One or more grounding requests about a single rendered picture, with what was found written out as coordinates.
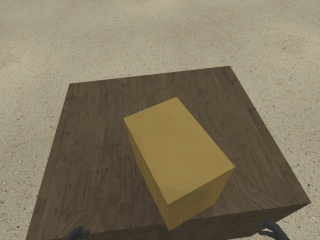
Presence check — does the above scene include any pedestal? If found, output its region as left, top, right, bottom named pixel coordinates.
left=25, top=65, right=312, bottom=240

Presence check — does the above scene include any right robot hand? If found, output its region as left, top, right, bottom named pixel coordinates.
left=257, top=218, right=290, bottom=240

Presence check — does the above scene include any left robot hand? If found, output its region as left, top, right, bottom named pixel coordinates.
left=66, top=225, right=90, bottom=240

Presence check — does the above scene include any carton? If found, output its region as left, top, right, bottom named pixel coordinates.
left=123, top=97, right=235, bottom=231

